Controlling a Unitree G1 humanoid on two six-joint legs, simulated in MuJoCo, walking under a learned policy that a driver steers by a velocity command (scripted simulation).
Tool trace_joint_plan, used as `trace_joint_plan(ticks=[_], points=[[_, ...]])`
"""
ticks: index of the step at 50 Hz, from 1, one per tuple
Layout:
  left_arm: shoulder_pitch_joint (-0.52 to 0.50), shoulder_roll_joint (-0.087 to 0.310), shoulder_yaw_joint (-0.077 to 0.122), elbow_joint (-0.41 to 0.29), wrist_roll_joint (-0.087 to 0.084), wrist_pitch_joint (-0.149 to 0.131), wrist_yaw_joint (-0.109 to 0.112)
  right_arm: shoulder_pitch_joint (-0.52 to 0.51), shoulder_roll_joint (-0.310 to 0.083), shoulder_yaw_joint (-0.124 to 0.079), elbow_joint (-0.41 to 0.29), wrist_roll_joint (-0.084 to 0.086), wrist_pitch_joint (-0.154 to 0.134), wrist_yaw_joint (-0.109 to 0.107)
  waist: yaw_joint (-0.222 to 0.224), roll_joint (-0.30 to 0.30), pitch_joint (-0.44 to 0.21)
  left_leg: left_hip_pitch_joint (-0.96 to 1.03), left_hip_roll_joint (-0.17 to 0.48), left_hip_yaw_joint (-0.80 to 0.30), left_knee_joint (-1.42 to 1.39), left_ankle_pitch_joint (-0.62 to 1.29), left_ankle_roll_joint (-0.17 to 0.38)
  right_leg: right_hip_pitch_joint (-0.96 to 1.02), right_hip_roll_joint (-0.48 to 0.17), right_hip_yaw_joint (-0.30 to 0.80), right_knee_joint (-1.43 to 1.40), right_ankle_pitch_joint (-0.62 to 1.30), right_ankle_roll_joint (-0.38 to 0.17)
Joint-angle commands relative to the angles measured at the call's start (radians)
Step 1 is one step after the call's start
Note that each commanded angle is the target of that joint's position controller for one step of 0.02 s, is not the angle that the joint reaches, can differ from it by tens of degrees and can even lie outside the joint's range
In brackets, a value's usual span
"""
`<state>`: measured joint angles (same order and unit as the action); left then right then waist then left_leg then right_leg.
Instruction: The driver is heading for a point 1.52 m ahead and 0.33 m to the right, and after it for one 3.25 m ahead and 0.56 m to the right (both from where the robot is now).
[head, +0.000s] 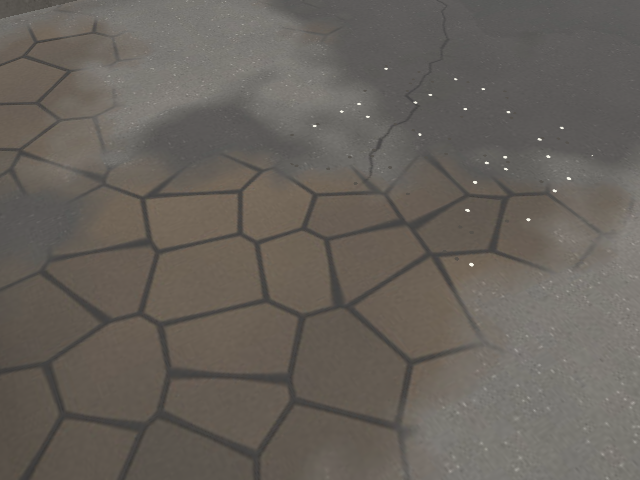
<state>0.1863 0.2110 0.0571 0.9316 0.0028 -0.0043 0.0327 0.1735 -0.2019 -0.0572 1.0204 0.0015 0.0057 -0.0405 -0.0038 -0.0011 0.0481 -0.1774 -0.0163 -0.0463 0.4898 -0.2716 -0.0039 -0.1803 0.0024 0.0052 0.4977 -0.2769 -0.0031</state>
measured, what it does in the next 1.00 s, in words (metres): walks ahead: right foot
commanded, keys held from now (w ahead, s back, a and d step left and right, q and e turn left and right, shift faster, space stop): no key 0.06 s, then w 0.42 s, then no key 0.52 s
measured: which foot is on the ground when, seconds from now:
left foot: down 0.00-0.74, up 0.76-1.00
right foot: down 0.00-0.32, up 0.34-0.70, down 0.72-1.00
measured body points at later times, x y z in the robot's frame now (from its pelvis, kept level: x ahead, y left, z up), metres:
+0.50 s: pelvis +0.10 +0.03 +0.01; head +0.11 +0.04 +0.46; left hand +0.22 +0.29 -0.12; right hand +0.03 -0.22 -0.13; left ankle +0.02 +0.12 -0.74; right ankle +0.11 -0.11 -0.66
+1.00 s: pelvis +0.26 -0.02 +0.00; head +0.28 -0.02 +0.44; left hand +0.37 +0.23 -0.14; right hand +0.32 -0.27 -0.15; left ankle +0.28 +0.13 -0.72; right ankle +0.34 -0.10 -0.74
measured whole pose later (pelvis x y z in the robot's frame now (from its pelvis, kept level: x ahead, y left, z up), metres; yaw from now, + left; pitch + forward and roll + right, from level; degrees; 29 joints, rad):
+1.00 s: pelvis +0.26 -0.02 +0.00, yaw +0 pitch +0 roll -1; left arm 0.12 0.21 0.02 0.96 0.02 -0.04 0.00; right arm 0.20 -0.22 -0.03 1.01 -0.01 0.00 -0.05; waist 0.00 0.02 0.04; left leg -0.37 0.06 -0.04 0.70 -0.34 -0.03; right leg -0.33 0.06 -0.07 0.43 -0.10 -0.08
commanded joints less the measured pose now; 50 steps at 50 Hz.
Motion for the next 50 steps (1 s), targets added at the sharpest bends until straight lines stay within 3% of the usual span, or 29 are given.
trace_joint_plan(ticks=[1, 3, 5, 7, 11, 12, 14, 15, 16, 17, 18, 19, 20, 22, 24, 28, 30, 32, 35, 36, 37, 38, 39, 40, 41, 43, 45, 48, 50], points=[[0.002, 0.102, 0.018, -0.026, 0.000, -0.010, 0.005, 0.001, -0.100, -0.016, -0.013, 0.000, -0.009, -0.004, 0.000, -0.002, -0.025, -0.004, 0.039, -0.032, -0.081, 0.154, 0.024, -0.011, -0.041, 0.039, -0.089, 0.153, -0.014], [0.008, 0.102, 0.017, -0.012, -0.001, -0.010, 0.006, 0.003, -0.099, -0.014, 0.001, 0.000, -0.008, -0.005, -0.001, -0.001, -0.022, -0.005, 0.038, -0.030, -0.083, 0.151, 0.023, -0.012, -0.040, 0.038, -0.092, 0.149, -0.015], [0.036, 0.111, 0.022, 0.011, -0.009, -0.005, 0.010, 0.029, -0.099, -0.016, 0.023, 0.008, -0.005, -0.007, -0.001, -0.008, -0.026, -0.027, 0.003, 0.004, -0.063, -0.119, 0.039, -0.026, -0.016, 0.026, -0.093, -0.142, -0.035], [0.051, 0.130, 0.027, 0.008, -0.022, -0.009, 0.016, 0.021, -0.110, -0.019, 0.013, 0.019, -0.014, -0.010, 0.007, -0.027, 0.050, -0.138, -0.004, 0.006, -0.024, -0.388, 0.068, -0.094, -0.049, 0.094, -0.127, -0.457, -0.083], [0.152, 0.195, 0.049, 0.037, -0.033, -0.054, 0.006, -0.040, -0.058, -0.009, -0.021, 0.030, -0.077, 0.015, 0.031, -0.178, 0.099, -0.272, 0.010, 0.059, 0.220, -0.160, 0.073, -0.038, -0.297, 0.472, -0.325, -0.544, -0.231], [0.124, 0.193, 0.047, 0.024, -0.028, -0.059, 0.003, -0.030, -0.065, -0.011, -0.018, 0.032, -0.084, 0.023, 0.015, -0.159, 0.102, -0.249, 0.027, 0.047, 0.235, -0.159, 0.087, -0.070, -0.310, 0.482, -0.337, -0.498, -0.237], [0.025, 0.185, 0.042, -0.012, -0.040, -0.061, -0.007, 0.064, -0.050, -0.007, 0.014, 0.035, -0.092, 0.030, -0.053, -0.153, 0.093, -0.070, 0.024, 0.072, 0.056, -0.154, 0.118, -0.168, -0.252, 0.359, -0.299, -0.410, -0.190], [-0.018, 0.170, 0.039, -0.027, -0.045, -0.057, -0.010, 0.142, -0.063, -0.016, 0.052, 0.032, -0.093, 0.030, -0.090, -0.130, 0.072, 0.093, 0.000, 0.087, -0.036, -0.080, 0.116, -0.247, -0.180, 0.254, -0.231, -0.329, -0.146], [-0.051, 0.135, 0.028, -0.044, -0.041, -0.059, -0.011, 0.232, -0.101, -0.029, 0.086, 0.028, -0.092, 0.028, -0.120, -0.051, 0.039, 0.223, 0.044, 0.000, -0.077, -0.054, 0.119, -0.332, -0.109, 0.151, -0.075, -0.207, -0.098], [-0.077, 0.070, 0.012, -0.075, -0.037, -0.070, -0.013, 0.365, -0.188, -0.053, 0.117, 0.029, -0.094, 0.027, -0.148, 0.199, -0.006, 0.352, 0.226, -0.322, -0.235, -0.218, 0.199, -0.484, 0.011, -0.033, 0.260, -0.117, -0.026], [-0.100, 0.090, 0.017, -0.103, -0.045, -0.085, -0.009, 0.407, -0.235, -0.057, 0.115, 0.016, -0.106, 0.040, -0.155, 0.302, 0.014, 0.376, 0.391, -0.631, -0.329, -0.213, 0.309, -0.642, 0.043, -0.007, 0.499, -0.278, -0.018], [-0.076, 0.121, 0.024, -0.092, -0.054, -0.094, -0.015, 0.335, -0.163, -0.032, 0.094, 0.005, -0.119, 0.041, -0.103, 0.158, 0.051, 0.367, 0.394, -0.593, -0.304, -0.188, 0.310, -0.718, -0.024, 0.064, 0.644, -0.248, -0.036], [-0.038, 0.112, 0.021, -0.072, -0.057, -0.101, -0.025, 0.296, -0.124, -0.020, 0.074, 0.009, -0.126, 0.043, -0.077, 0.116, 0.049, 0.372, 0.353, -0.493, -0.300, -0.146, 0.278, -0.744, -0.056, 0.071, 0.684, -0.156, -0.055], [-0.064, 0.123, 0.029, -0.069, -0.039, -0.109, -0.031, 0.247, -0.114, -0.005, 0.055, 0.012, -0.123, 0.049, -0.052, 0.066, 0.063, 0.341, 0.313, -0.341, -0.324, 0.044, 0.218, -0.744, -0.110, 0.051, 0.628, -0.017, -0.061], [-0.089, 0.102, 0.028, -0.076, -0.029, -0.104, -0.044, 0.268, -0.084, 0.011, 0.056, 0.006, -0.108, 0.042, -0.048, 0.085, 0.044, 0.296, 0.258, -0.210, -0.339, 0.236, 0.194, -0.670, -0.118, 0.013, 0.545, 0.060, -0.037], [-0.241, 0.028, -0.006, -0.135, -0.023, -0.091, -0.053, 0.249, -0.138, 0.017, 0.035, -0.011, -0.086, 0.013, -0.061, 0.085, 0.074, 0.080, 0.159, -0.008, -0.320, 0.596, 0.154, -0.422, -0.036, -0.085, 0.198, 0.230, 0.002], [-0.269, 0.047, -0.007, -0.150, -0.027, -0.081, -0.059, 0.296, -0.169, 0.011, 0.050, -0.005, -0.084, 0.011, -0.066, 0.120, 0.052, 0.053, 0.173, 0.000, -0.315, 0.625, 0.154, -0.300, -0.005, -0.095, 0.125, 0.306, -0.005], [-0.252, 0.090, 0.001, -0.153, -0.030, -0.073, -0.060, 0.277, -0.169, 0.010, 0.053, 0.007, -0.086, 0.010, -0.032, 0.140, 0.032, 0.100, 0.196, 0.000, -0.271, 0.680, 0.134, -0.249, -0.004, -0.051, 0.070, 0.336, -0.037], [-0.021, 0.169, 0.036, -0.075, -0.010, -0.077, -0.054, 0.219, -0.169, 0.005, 0.038, 0.009, -0.076, 0.010, 0.101, 0.116, -0.100, 0.159, 0.173, 0.012, -0.021, 0.843, 0.079, 0.001, 0.035, -0.050, -0.002, 0.384, -0.100], [0.061, 0.216, 0.047, -0.053, -0.001, -0.077, -0.047, 0.242, -0.154, 0.010, 0.030, -0.004, -0.076, 0.015, 0.125, 0.050, -0.173, 0.056, 0.118, 0.033, 0.155, 0.673, 0.039, 0.191, -0.052, 0.019, 0.009, 0.677, -0.129], [0.128, 0.265, 0.046, -0.040, 0.028, -0.067, -0.043, 0.388, -0.066, 0.035, 0.045, -0.027, -0.078, 0.023, 0.067, -0.177, -0.338, -0.222, 0.000, 0.058, 0.516, 0.031, -0.012, 0.525, -0.312, 0.285, 0.093, 1.038, -0.280], [0.154, 0.203, 0.022, -0.027, 0.020, -0.060, -0.053, 0.463, -0.035, 0.043, 0.077, 0.003, -0.081, 0.031, 0.057, -0.258, -0.510, -0.255, -0.070, -0.058, 0.745, -0.436, -0.036, 0.537, -0.434, 0.533, -0.039, 0.985, -0.393], [0.054, 0.174, 0.014, -0.043, -0.005, -0.056, -0.060, 0.400, -0.107, 0.020, 0.070, 0.021, -0.073, 0.033, 0.039, -0.146, -0.391, -0.267, -0.012, -0.091, 0.806, -0.402, -0.036, 0.342, -0.381, 0.458, -0.108, 0.698, -0.350], [-0.069, 0.140, 0.002, -0.067, -0.014, -0.056, -0.057, 0.289, -0.111, 0.017, 0.036, 0.028, -0.061, 0.026, 0.019, -0.094, -0.226, -0.320, 0.030, -0.032, 0.788, -0.344, -0.037, 0.178, -0.330, 0.350, -0.156, 0.511, -0.298], [-0.133, 0.106, -0.013, -0.073, -0.006, -0.060, -0.057, 0.233, -0.104, 0.013, 0.026, 0.017, -0.045, 0.013, -0.003, -0.036, -0.144, -0.296, 0.063, -0.019, 0.726, -0.285, -0.040, 0.024, -0.283, 0.272, -0.205, 0.418, -0.260], [-0.184, 0.111, -0.014, -0.063, 0.018, -0.061, -0.055, 0.237, -0.082, 0.010, 0.017, -0.001, -0.015, -0.007, -0.049, -0.076, -0.098, -0.156, 0.093, -0.013, 0.569, -0.210, -0.039, -0.176, -0.216, 0.178, -0.255, 0.297, -0.215], [-0.176, 0.117, -0.014, -0.051, 0.032, -0.061, -0.047, 0.241, -0.061, 0.013, 0.013, -0.007, -0.008, -0.018, -0.061, -0.104, -0.113, -0.094, 0.083, 0.008, 0.418, -0.202, -0.039, -0.217, -0.192, 0.136, -0.263, 0.297, -0.227], [-0.161, 0.137, -0.012, -0.044, 0.018, -0.051, -0.029, 0.195, -0.073, 0.015, 0.003, -0.010, 0.004, -0.018, -0.048, -0.104, -0.147, -0.020, 0.080, 0.020, 0.227, -0.067, -0.031, -0.220, -0.198, 0.156, -0.289, 0.037, -0.227], [-0.172, 0.136, -0.015, -0.039, 0.000, -0.038, -0.021, 0.185, -0.077, 0.012, 0.008, -0.019, 0.010, -0.009, -0.066, -0.098, -0.114, 0.072, 0.060, 0.046, 0.108, 0.072, -0.015, -0.292, -0.175, 0.147, -0.303, -0.188, -0.184]])
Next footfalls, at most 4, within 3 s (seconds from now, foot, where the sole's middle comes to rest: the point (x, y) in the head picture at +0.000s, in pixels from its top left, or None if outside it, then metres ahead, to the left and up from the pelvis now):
0.72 right None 0.38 -0.10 -0.77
1.04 left None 0.34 0.13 -0.77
1.84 left None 0.41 0.14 -0.77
2.30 right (374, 366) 0.78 -0.10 -0.77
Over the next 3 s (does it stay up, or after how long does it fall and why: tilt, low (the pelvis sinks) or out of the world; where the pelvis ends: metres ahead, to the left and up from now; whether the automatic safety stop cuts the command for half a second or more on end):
stays up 0.89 0.01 0.00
